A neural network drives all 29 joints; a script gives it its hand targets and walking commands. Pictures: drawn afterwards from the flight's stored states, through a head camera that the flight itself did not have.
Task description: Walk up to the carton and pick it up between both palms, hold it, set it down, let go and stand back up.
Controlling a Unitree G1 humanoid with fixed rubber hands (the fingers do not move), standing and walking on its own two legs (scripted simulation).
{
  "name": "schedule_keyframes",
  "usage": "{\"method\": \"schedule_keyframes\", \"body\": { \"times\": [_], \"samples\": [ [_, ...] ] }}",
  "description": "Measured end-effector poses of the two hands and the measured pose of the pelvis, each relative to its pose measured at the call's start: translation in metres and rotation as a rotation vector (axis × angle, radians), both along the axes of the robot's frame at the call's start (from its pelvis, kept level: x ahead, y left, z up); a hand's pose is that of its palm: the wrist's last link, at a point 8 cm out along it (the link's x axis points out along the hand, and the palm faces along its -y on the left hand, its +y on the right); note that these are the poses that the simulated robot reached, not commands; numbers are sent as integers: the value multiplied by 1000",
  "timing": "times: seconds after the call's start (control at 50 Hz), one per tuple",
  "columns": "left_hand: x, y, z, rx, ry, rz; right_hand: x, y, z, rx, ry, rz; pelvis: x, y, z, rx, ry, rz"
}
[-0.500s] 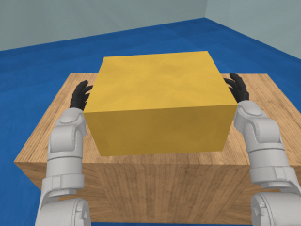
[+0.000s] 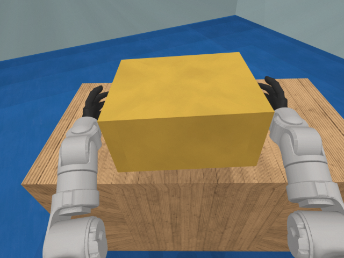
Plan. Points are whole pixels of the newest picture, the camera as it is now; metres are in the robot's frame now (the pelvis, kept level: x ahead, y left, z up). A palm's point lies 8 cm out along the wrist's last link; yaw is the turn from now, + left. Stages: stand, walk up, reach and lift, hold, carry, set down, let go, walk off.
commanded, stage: hold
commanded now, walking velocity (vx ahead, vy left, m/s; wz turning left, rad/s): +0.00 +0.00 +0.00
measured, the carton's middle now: (182, 108) +0.42 -0.01 +0.15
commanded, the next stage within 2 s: set down in 1.12 s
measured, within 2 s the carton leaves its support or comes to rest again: neither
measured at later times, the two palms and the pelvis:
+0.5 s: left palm (92, 123) +0.37 +0.20 +0.16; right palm (274, 112) +0.36 -0.21 +0.18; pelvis +0.00 +0.00 +0.00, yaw +1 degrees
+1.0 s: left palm (89, 123) +0.37 +0.20 +0.17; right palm (272, 110) +0.37 -0.21 +0.18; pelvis +0.01 +0.00 +0.00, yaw +1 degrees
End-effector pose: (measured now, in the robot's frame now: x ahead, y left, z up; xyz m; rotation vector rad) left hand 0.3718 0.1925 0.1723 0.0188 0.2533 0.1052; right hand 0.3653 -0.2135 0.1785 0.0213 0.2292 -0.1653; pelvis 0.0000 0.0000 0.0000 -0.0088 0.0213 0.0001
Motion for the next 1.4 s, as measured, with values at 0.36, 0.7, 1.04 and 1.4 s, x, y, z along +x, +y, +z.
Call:
{"method": "schedule_keyframes", "body": {
  "times": [0.36, 0.7, 1.04, 1.4],
  "samples": [
    [-5, 9, -8, -5, 0, 8, 0, 9, 1, -11, 0, 12, 5, -3, 0, -4, -12, 24],
    [0, -4, 1, 9, -4, -7, -2, -4, -2, 6, -5, -5, 3, 0, 0, -2, -9, 5],
    [-3, 9, -8, -18, 2, 16, 3, 9, 1, -8, 1, 13, 6, -5, 1, -3, -15, 23],
    [1, 5, -26, -11, -25, 17, 3, 5, -27, -11, -49, 12, 7, -2, 1, 8, -44, 20]
  ]
}}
